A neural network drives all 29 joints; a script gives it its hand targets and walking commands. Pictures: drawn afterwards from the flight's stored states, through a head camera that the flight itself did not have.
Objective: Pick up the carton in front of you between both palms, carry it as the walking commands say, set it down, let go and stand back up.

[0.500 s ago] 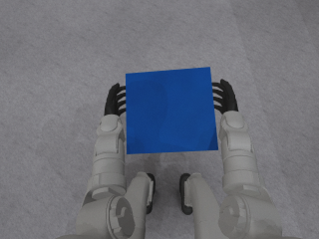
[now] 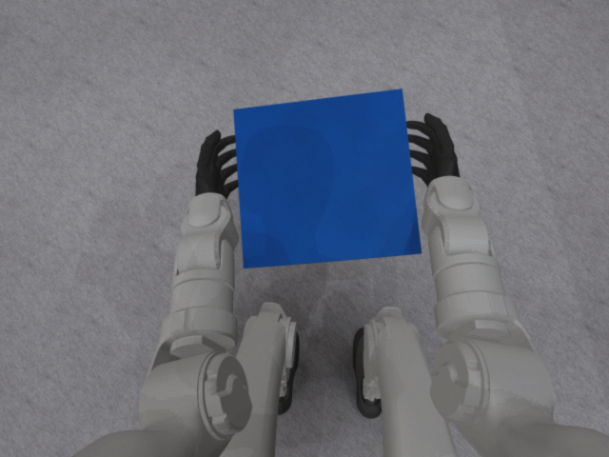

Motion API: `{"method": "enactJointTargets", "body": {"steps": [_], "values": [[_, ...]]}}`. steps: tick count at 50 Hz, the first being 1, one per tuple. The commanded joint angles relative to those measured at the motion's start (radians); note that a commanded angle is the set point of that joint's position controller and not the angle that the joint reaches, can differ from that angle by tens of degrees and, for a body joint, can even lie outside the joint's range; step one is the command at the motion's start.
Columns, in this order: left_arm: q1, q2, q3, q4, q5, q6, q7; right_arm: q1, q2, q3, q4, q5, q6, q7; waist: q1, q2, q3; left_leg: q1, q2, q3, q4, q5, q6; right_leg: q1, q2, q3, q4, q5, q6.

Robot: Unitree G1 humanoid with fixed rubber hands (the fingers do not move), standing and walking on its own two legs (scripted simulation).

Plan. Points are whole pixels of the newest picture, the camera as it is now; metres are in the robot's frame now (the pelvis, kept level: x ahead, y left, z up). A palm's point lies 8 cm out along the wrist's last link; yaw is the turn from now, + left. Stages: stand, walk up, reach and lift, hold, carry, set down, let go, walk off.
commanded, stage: set down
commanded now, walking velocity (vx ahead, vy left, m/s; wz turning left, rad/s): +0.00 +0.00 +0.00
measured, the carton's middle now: (326, 196) +0.44 +0.01 -0.17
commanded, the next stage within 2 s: none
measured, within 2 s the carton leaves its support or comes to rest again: rests again in 1.14 s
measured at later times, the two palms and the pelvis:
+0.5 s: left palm (238, 203) +0.45 +0.17 -0.24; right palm (406, 181) +0.49 -0.13 -0.24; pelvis -0.04 +0.00 -0.13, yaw +1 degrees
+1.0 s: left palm (246, 203) +0.47 +0.18 -0.34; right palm (391, 188) +0.51 -0.12 -0.36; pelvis -0.03 +0.00 -0.20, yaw +2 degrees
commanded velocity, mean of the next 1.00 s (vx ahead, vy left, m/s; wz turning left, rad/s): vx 0.00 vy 0.00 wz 0.00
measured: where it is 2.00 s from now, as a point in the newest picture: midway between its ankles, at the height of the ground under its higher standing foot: (323, 386)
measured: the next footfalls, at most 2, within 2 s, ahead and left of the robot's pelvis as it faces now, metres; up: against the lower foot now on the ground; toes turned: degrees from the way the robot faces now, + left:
none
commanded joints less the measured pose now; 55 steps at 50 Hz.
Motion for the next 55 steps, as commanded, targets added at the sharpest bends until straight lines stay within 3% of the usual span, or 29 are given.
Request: {"method": "enactJointTargets", "body": {"steps": [1,9,18,26,36,44,52,55], "values": [[-0.618,-0.826,-0.552,0.032,-0.109,-0.027,-0.204,-0.522,0.883,0.500,0.072,0.109,-0.015,0.187,0.018,-0.039,-0.851,0.338,-0.131,0.006,-0.041,0.309,-0.038,0.502,0.119,0.038,-0.054,0.323,0.038],[-0.784,-0.789,-0.540,0.015,-0.142,-0.013,-0.184,-0.677,0.835,0.499,0.093,0.141,-0.003,0.168,0.022,-0.046,-0.912,0.238,-0.134,0.032,0.089,0.226,-0.044,0.422,0.126,0.016,0.071,0.239,0.039],[-0.943,-0.751,-0.488,0.050,-0.151,0.008,-0.182,-0.822,0.785,0.457,0.159,0.153,0.018,0.182,0.033,-0.053,-0.884,0.133,-0.126,0.052,0.212,0.174,-0.038,0.288,0.122,-0.001,0.199,0.169,0.031],[-1.035,-0.712,-0.470,0.068,-0.175,0.010,-0.191,-0.909,0.741,0.455,0.207,0.179,0.018,0.197,0.043,-0.066,-0.863,0.061,-0.116,0.064,0.322,0.197,-0.035,0.211,0.112,-0.006,0.311,0.187,0.026],[-1.140,-0.644,-0.516,0.040,-0.255,-0.016,-0.196,-1.017,0.666,0.531,0.218,0.260,-0.012,0.201,0.052,-0.073,-0.862,0.028,-0.099,0.073,0.462,0.245,-0.038,0.192,0.093,-0.004,0.454,0.241,0.019],[-1.038,-0.750,-0.521,0.150,-0.319,-0.010,-0.224,-1.052,0.679,0.600,0.140,0.303,-0.038,0.195,0.018,-0.130,-0.853,-0.046,-0.105,0.064,0.523,0.316,-0.038,0.244,0.079,-0.006,0.514,0.359,0.011],[-1.078,-0.692,-0.496,0.143,-0.312,-0.037,-0.224,-1.062,0.668,0.592,0.182,0.322,-0.058,0.187,0.050,-0.118,-0.767,-0.142,-0.106,0.071,0.550,0.290,-0.040,0.215,0.079,0.015,0.542,0.354,0.004],[-1.086,-0.672,-0.476,0.174,-0.304,-0.048,-0.217,-1.078,0.639,0.573,0.215,0.321,-0.069,0.185,0.049,-0.107,-0.704,-0.146,-0.104,0.070,0.552,0.249,-0.039,0.157,0.080,0.013,0.539,0.290,0.001]]}}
